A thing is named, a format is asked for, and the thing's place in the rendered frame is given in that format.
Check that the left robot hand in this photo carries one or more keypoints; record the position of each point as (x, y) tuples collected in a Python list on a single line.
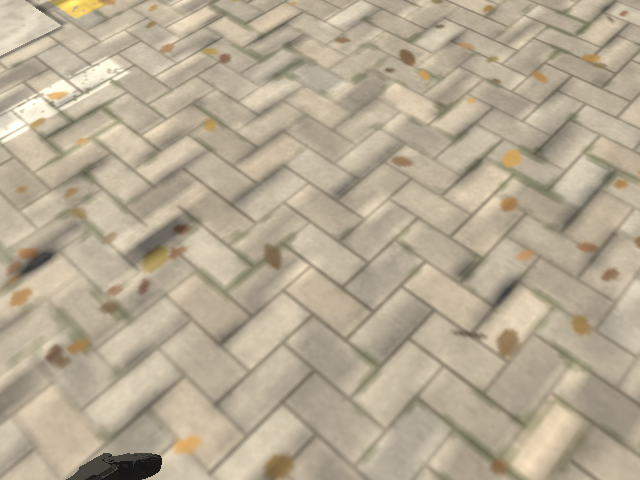
[(128, 466)]

